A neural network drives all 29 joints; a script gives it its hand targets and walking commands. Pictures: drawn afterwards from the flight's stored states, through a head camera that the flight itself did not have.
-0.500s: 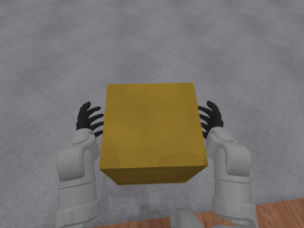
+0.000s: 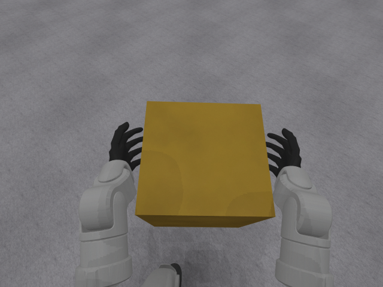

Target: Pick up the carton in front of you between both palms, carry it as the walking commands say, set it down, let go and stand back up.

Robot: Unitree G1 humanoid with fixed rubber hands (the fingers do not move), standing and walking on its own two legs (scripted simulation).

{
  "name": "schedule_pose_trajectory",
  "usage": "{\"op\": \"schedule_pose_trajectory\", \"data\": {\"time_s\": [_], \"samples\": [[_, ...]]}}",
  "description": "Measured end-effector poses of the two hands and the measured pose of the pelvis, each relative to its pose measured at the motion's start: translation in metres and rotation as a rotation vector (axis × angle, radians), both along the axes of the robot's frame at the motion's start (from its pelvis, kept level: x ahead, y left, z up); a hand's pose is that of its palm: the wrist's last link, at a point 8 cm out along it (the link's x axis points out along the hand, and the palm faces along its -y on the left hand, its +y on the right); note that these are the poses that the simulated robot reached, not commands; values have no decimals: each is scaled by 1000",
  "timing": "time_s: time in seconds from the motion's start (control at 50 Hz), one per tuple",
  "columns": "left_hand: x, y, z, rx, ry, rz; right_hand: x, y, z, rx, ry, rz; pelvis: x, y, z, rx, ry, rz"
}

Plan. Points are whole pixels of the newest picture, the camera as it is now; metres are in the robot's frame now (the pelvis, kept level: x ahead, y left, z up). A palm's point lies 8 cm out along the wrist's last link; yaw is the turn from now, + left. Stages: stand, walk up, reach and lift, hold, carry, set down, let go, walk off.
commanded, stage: carry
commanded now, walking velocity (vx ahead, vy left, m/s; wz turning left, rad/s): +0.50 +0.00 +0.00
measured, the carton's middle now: (199, 174) +0.35 +0.03 +0.03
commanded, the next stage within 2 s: none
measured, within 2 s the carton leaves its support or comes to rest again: neither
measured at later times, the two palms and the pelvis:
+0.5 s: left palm (163, 92) +0.69 +0.17 -0.04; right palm (256, 98) +0.68 -0.14 -0.04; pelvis +0.37 +0.02 -0.09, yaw +1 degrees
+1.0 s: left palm (165, 38) +0.95 +0.20 +0.01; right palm (243, 40) +0.96 -0.10 +0.00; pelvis +0.73 +0.05 -0.09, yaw +0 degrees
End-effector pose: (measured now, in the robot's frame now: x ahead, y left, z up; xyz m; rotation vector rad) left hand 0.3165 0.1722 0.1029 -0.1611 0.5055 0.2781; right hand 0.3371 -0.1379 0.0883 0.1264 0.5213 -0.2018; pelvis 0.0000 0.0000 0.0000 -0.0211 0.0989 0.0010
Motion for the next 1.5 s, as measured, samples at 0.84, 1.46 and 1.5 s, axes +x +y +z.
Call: {"op": "schedule_pose_trajectory", "data": {"time_s": [0.84, 1.46, 1.5], "samples": [[549, 7, -74, 44, 41, -46, 549, 13, -69, -5, 30, 70, 603, 15, -61, 70, -7, 37], [910, 38, -85, 0, 91, -115, 890, 48, -67, -17, 83, 46, 1008, 57, -74, 12, -48, 1], [942, 30, -91, 9, 90, -111, 923, 40, -76, -7, 81, 47, 1040, 49, -83, 15, -51, 9]]}}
